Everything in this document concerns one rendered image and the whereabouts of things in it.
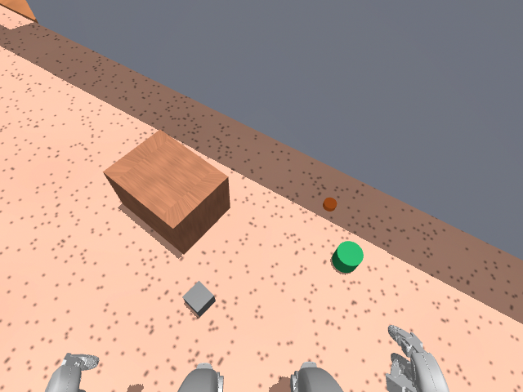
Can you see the left robot hand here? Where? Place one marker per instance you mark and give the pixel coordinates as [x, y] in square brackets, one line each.
[67, 377]

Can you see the right robot hand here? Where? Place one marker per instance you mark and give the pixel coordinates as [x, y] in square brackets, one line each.
[421, 374]

